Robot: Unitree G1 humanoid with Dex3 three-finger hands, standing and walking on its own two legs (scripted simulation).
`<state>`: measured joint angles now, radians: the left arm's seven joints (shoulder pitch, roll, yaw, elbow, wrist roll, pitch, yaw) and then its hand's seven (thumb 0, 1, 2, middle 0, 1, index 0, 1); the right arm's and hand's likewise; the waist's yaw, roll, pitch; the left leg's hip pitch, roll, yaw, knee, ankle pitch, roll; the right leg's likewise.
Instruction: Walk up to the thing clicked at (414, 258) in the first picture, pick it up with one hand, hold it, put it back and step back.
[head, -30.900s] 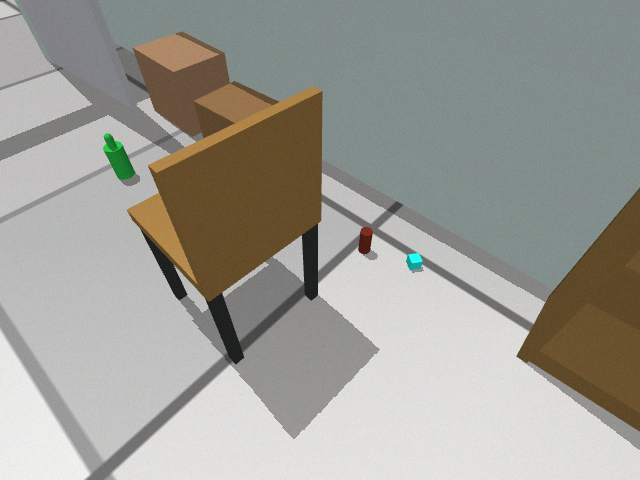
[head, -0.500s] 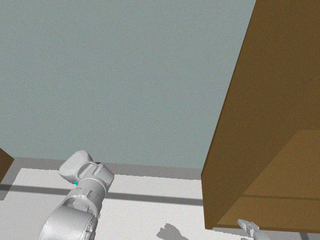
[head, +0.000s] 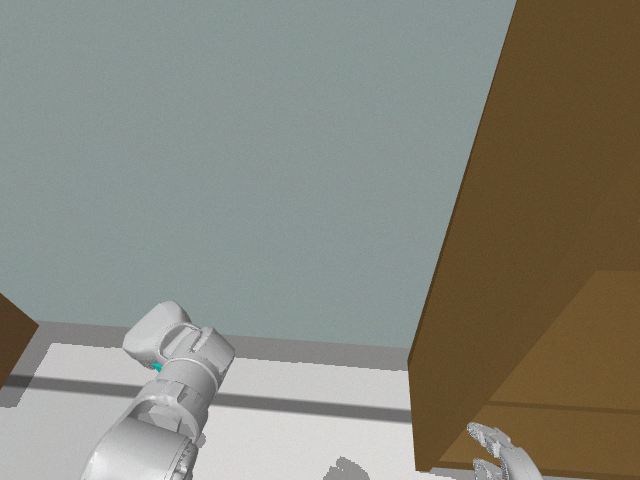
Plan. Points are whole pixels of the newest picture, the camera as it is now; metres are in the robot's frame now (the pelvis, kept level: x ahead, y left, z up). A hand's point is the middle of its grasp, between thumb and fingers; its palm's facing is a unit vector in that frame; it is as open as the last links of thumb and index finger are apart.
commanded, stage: hold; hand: left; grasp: from above
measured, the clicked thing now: (177, 360) +0.31 +0.24 -0.08
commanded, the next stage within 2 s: crouch in 0.58 s
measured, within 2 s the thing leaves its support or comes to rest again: neither
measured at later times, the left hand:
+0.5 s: hand (180, 363) +0.29 +0.22 -0.04, palm faces -0.23 -0.37 -0.90, open 6.5 cm
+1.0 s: hand (187, 386) +0.28 +0.22 -0.09, palm faces -0.34 -0.36 -0.87, open 5.9 cm
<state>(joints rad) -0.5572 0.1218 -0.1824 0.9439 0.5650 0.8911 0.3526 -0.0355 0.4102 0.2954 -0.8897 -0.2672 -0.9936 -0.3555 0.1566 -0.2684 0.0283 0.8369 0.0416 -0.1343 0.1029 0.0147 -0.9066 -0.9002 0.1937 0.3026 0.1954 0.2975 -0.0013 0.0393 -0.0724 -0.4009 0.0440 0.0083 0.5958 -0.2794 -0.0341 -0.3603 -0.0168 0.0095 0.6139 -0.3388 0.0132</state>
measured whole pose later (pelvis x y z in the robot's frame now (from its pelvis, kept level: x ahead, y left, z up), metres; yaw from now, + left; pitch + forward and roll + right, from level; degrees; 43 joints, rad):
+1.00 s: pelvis -0.02 +0.00 -0.01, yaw +0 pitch +7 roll +0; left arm -0.60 0.11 -0.16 1.13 0.60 0.79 0.40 -0.05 0.46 0.31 -0.80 -0.37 -1.02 -0.42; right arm 0.17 -0.25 0.02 0.84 0.03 -0.17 0.10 0.01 -0.87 -0.89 0.20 0.30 0.20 0.30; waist -0.02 0.00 -0.05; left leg -0.49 0.05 0.00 0.65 -0.27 -0.03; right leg -0.45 -0.01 0.01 0.66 -0.33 0.01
